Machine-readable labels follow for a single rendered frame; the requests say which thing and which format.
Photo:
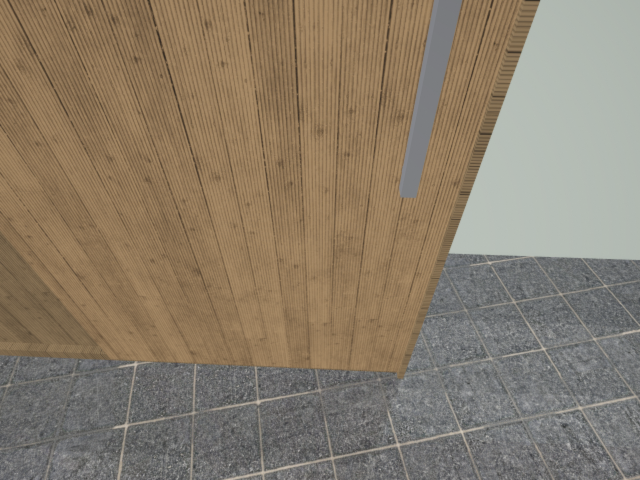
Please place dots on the wardrobe door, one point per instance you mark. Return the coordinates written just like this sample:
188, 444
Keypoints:
217, 181
29, 311

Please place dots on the handle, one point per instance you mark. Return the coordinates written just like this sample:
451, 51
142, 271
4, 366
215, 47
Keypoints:
438, 46

